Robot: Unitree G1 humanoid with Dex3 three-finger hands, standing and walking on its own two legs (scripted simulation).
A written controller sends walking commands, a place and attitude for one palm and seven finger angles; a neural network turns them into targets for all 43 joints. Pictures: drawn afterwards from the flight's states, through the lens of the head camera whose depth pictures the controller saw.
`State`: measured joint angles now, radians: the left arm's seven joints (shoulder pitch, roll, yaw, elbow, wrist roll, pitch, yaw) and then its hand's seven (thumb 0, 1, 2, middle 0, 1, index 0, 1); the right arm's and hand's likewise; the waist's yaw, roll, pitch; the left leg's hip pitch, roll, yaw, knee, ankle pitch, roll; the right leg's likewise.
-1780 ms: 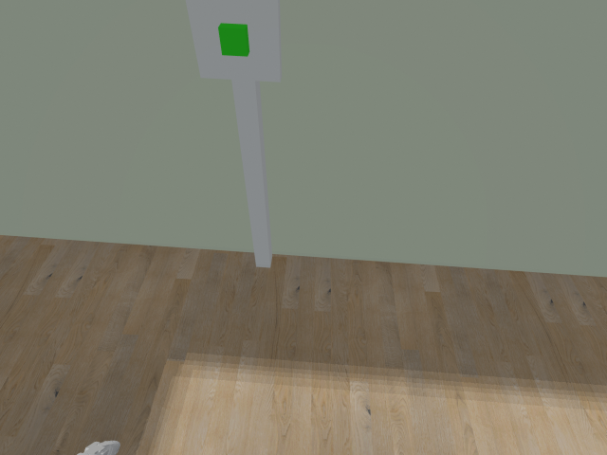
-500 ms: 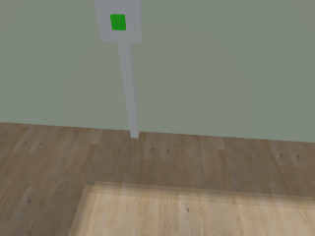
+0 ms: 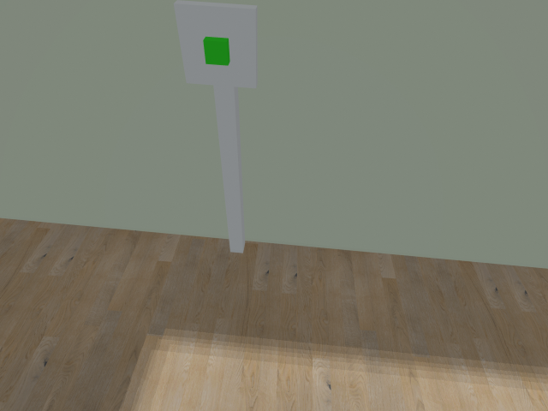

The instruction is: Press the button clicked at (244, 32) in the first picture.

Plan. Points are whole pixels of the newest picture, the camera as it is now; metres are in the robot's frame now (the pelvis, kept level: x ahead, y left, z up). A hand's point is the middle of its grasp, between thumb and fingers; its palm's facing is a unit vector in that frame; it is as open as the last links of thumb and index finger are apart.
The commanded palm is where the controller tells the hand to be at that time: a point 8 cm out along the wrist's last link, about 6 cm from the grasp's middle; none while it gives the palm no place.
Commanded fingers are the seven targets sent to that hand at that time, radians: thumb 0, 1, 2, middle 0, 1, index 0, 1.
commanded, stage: take the last steps up to it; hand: left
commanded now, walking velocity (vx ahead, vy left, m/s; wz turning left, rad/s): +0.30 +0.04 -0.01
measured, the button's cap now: (217, 50) +0.89 +0.21 +0.15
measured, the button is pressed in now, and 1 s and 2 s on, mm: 0 0 0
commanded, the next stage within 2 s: come to a stop and stand still in 0.86 s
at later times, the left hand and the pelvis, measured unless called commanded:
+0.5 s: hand (191, 354) +0.26 +0.18 -0.18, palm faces +0.00 -0.98 -0.21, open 7.3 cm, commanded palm none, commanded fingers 0.00 0.90 0.90 -0.20 -0.30 -0.20 -0.30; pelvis +0.16 -0.01 -0.02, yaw +0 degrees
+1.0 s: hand (176, 315) +0.34 +0.22 -0.18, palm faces +0.06 -0.99 -0.15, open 7.4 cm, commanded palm none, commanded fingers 0.00 0.90 0.90 -0.20 -0.30 -0.20 -0.30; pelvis +0.34 +0.05 +0.00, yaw +0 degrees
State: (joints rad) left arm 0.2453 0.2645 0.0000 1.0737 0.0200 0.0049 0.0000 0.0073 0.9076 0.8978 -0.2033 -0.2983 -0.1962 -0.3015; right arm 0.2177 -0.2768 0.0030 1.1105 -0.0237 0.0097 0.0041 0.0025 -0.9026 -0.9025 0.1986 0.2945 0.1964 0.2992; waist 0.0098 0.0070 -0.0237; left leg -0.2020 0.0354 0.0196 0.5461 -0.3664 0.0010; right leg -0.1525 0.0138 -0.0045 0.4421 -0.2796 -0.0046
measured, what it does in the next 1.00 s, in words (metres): walks ahead: right foot, then left foot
